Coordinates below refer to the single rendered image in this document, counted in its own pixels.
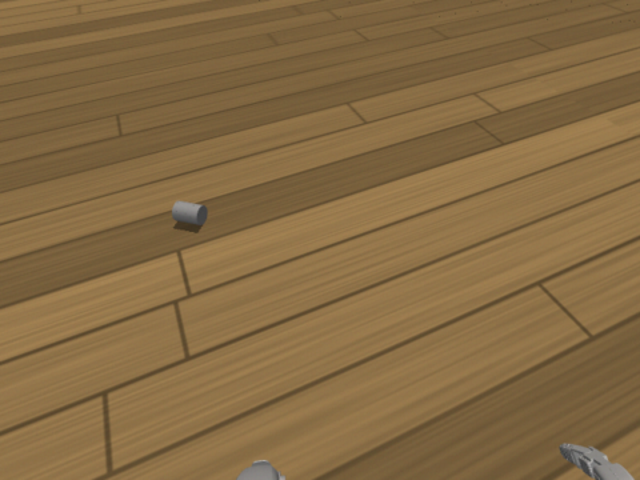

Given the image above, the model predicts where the right robot hand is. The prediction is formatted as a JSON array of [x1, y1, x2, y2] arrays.
[[559, 443, 635, 480]]

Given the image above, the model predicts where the can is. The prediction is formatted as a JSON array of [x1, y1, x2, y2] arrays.
[[172, 201, 208, 225]]

